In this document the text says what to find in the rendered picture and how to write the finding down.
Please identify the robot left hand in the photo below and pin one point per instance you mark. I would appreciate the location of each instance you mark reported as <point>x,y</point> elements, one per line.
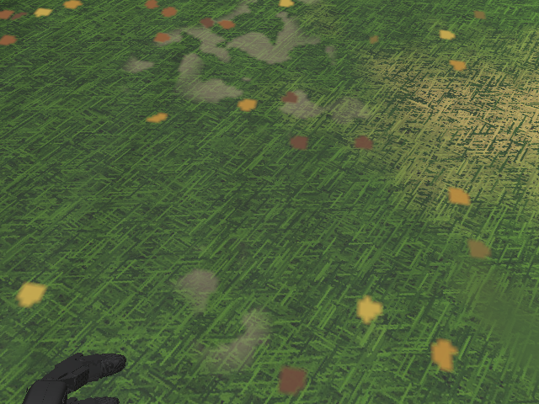
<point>73,373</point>

